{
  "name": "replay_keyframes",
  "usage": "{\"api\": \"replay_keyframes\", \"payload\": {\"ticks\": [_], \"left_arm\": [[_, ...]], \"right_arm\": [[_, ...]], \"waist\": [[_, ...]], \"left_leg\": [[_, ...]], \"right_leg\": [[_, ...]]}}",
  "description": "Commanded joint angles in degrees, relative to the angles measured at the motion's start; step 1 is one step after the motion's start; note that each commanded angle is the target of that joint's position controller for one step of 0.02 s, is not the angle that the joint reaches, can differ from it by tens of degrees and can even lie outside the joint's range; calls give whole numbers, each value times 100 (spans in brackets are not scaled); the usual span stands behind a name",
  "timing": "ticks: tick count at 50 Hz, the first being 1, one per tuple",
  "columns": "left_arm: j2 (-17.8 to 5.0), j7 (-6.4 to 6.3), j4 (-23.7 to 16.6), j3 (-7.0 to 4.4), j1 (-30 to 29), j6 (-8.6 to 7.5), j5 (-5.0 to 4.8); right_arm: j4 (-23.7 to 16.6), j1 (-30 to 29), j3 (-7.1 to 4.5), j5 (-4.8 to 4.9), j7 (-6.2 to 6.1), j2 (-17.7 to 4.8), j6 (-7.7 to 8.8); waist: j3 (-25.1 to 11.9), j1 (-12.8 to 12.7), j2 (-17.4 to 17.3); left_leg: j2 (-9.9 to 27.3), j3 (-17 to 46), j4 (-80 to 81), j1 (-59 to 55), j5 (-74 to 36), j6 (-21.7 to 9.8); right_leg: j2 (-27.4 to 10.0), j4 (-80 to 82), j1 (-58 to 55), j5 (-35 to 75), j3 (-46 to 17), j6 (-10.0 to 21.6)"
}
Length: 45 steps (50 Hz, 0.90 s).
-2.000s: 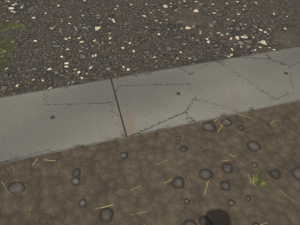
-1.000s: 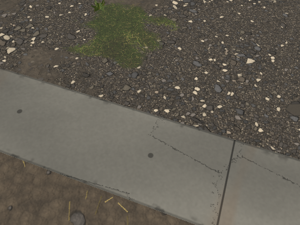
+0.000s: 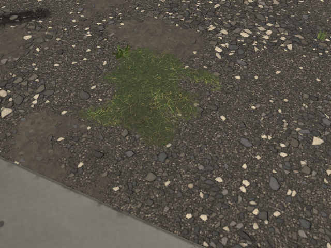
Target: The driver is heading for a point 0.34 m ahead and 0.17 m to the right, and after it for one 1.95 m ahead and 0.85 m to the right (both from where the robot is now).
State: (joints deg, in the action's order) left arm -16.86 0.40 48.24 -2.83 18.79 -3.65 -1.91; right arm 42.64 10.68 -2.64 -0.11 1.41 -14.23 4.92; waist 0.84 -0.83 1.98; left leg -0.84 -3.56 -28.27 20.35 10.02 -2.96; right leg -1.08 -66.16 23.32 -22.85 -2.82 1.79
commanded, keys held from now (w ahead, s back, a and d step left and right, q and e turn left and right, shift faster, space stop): w+e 0.32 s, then e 0.54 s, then no key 0.14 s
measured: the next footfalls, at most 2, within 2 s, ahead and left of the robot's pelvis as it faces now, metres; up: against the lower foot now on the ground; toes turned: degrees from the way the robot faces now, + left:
right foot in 0.40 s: +0.34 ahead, -0.16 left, +0.00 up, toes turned -15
left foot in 0.92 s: +0.44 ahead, +0.03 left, +0.00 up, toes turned -37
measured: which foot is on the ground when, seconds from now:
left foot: down 0.00-0.42, up 0.44-0.90, down 0.92-1.00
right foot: up 0.00-0.38, down 0.40-0.92, up 0.94-1.00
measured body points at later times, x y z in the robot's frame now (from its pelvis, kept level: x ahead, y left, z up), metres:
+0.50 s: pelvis +0.23 -0.06 -0.02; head +0.28 -0.08 +0.43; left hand +0.47 +0.15 -0.10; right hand +0.24 -0.35 -0.14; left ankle +0.13 +0.12 -0.62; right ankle +0.30 -0.15 -0.74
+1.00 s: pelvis +0.33 -0.04 -0.01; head +0.36 -0.03 +0.44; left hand +0.64 +0.09 -0.09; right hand +0.33 -0.34 -0.10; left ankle +0.40 +0.05 -0.74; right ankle +0.26 -0.14 -0.69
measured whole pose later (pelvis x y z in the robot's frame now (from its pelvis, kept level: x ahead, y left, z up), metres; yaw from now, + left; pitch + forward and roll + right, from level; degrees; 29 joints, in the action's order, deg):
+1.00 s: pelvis +0.33 -0.04 -0.01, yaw -33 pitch +2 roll +0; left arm -17.1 -2.3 33.0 -3.3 7.5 4.1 -0.7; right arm 40.0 8.7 -1.9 -1.7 0.9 -13.4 1.1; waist -0.1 0.3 1.9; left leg -2.1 2.6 -33.8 19.0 16.7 -1.7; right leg 10.2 -54.6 26.1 -30.9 -13.9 -0.1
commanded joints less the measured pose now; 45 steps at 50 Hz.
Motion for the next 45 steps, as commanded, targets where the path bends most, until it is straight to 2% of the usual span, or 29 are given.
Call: {"api": "replay_keyframes", "payload": {"ticks": [1,3,5,9,11,12,13,16,17,18,19,20,21,22,23,24,25,26,28,31,33,34,35,39,40,41,42,44,45], "left_arm": [[-453,-11,-421,-175,60,37,-10],[-327,-33,-453,-183,63,159,-5],[-275,-58,-562,-189,-193,217,23],[-143,20,-713,-161,-605,170,69],[-56,123,-983,-122,-1217,115,98],[8,172,-1076,-104,-1367,106,99],[59,200,-1116,-103,-1313,122,134],[-60,281,-1368,-146,-1450,177,91],[-128,299,-1421,-182,-1337,192,114],[-234,303,-1407,-243,-1010,202,153],[-439,304,-1316,-353,-370,205,145],[-749,244,-1172,-508,409,190,156],[-1391,108,-1196,-624,493,212,159],[-1587,113,-1577,-555,78,144,235],[-1017,185,-1627,-424,173,142,199],[-874,193,-1625,-369,-161,142,171],[-700,181,-1618,-328,-400,164,100],[-608,145,-1647,-291,-542,189,106],[-611,117,-1684,-278,-657,204,192],[-750,13,-1612,-325,-593,226,185],[-811,-119,-1580,-339,-569,378,166],[-833,-164,-1598,-350,-650,461,189],[-823,-196,-1634,-343,-734,531,182],[-722,-249,-1755,-304,-835,688,120],[-753,-244,-1849,-292,-934,689,175],[-677,-242,-1823,-277,-906,718,114],[-685,-254,-1822,-271,-848,746,94],[-659,-284,-1868,-249,-965,791,70],[-600,-305,-1922,-221,-1122,799,21]], "right_arm": [[-100,332,-147,-71,-11,-500,126],[33,347,-201,-86,-23,-612,211],[166,431,-242,-105,-62,-692,233],[348,489,-256,-75,-148,-748,190],[437,631,-276,-52,-203,-851,160],[497,725,-284,-44,-224,-894,127],[555,859,-318,-76,-219,-972,87],[601,883,-360,31,-236,-1020,-60],[564,715,-377,63,-266,-1086,-121],[514,588,-410,83,-323,-1189,-176],[484,506,-425,107,-373,-1251,-222],[446,331,-402,163,-401,-1220,-223],[333,811,-278,-96,-364,-755,-160],[203,1519,-119,-178,-193,-436,0],[161,829,-275,56,-116,-1073,85],[-41,364,-283,170,-148,-1085,53],[-15,292,-266,81,-234,-981,-31],[-15,307,-292,-12,-310,-1006,-138],[-54,401,-307,-38,-370,-937,-312],[-115,253,-241,-89,-468,-685,-413],[-263,-79,-187,-128,-439,-586,-436],[-297,-143,-130,-153,-419,-476,-431],[-321,-193,-126,-126,-394,-509,-439],[-526,-586,-105,-69,-300,-557,-447],[-473,-474,-131,-108,-263,-616,-415],[-619,-584,-99,-20,-239,-558,-402],[-684,-637,-90,-2,-206,-570,-365],[-683,-406,-104,15,-121,-625,-312],[-615,-163,-124,-9,-82,-639,-287]], "waist": [[-272,100,-803],[-106,23,-661],[38,62,-554],[182,173,-578],[313,383,-409],[353,438,-423],[178,441,-500],[310,407,-561],[299,270,-630],[104,72,-796],[-219,-263,-858],[-603,-738,-612],[-1033,-372,929],[-2153,161,1597],[-2296,-382,603],[-1431,-256,324],[-910,-76,-206],[-747,46,-177],[-664,246,-54],[-773,244,90],[-990,180,145],[-1174,192,224],[-1197,196,261],[-990,51,330],[-1139,85,322],[-924,43,544],[-922,-11,647],[-978,103,778],[-980,263,768]], "left_leg": [[1542,1635,1720,-1290,-281,-909],[1544,1170,1926,-1046,-778,-926],[1553,816,2006,-1150,-1090,-900],[1366,18,1971,-1307,-1490,-662],[1352,-252,1936,-1387,-1667,-555],[1404,-340,1856,-1486,-1772,-537],[1451,-430,1642,-1558,-2187,-579],[1658,-546,1183,-2052,-2776,-548],[1675,-614,801,-2095,-3809,-476],[1645,-681,240,-2084,-5032,-391],[1555,-687,-612,-2047,-5617,-286],[1267,-794,-1967,-1578,-5034,-45],[586,-773,-4099,32,-429,318],[-358,354,-5806,1595,3039,570],[-59,1086,-5907,1903,2562,491],[133,932,-5615,2067,2130,452],[327,840,-5249,1999,1842,503],[441,851,-4916,1735,1592,539],[478,882,-4377,1303,1348,565],[360,855,-3430,1287,1036,672],[294,882,-2922,1307,642,702],[231,821,-2955,1036,295,746],[185,822,-2877,983,234,772],[43,909,-2350,995,544,765],[-75,759,-2670,662,278,777],[-10,955,-2104,965,868,710],[-25,985,-1857,895,981,655],[-9,979,-1006,450,824,486],[38,910,-187,-74,150,348]], "right_leg": [[-583,-36,1286,701,-395,-57],[-584,134,1337,1003,-445,-127],[-565,542,1688,1498,-556,-165],[-485,1777,1657,2668,-343,-99],[-409,2420,1590,3066,-65,-13],[-380,2593,1556,3056,87,25],[-340,2320,1292,2883,244,13],[-262,2422,1472,1928,452,160],[-118,2517,1255,1541,621,246],[119,2498,762,1183,858,335],[343,2727,17,1203,911,454],[457,3525,-1163,2174,740,642],[-795,3488,-2676,4605,-1053,1186],[-2017,3904,-4005,5321,-3847,2562],[-1795,4191,-3800,5180,-3387,2404],[-1578,4186,-3020,5136,-2464,2110],[-1314,4296,-2248,4956,-1954,1830],[-1171,4403,-1705,4834,-1707,1706],[-947,4571,-1116,4699,-1562,1582],[-773,4452,-1040,5246,-1343,1464],[-679,4278,-1223,5355,-1346,1330],[-607,4169,-1123,5582,-1308,1291],[-566,4140,-1077,5423,-1333,1245],[-550,3990,-1073,4299,-1894,1239],[-481,3845,-950,4448,-1931,1268],[-576,3813,-1162,4564,-2191,1278],[-620,3726,-1357,4673,-2390,1269],[-556,3565,-1544,4587,-2592,1143],[-386,3436,-1400,4228,-2535,976]]}}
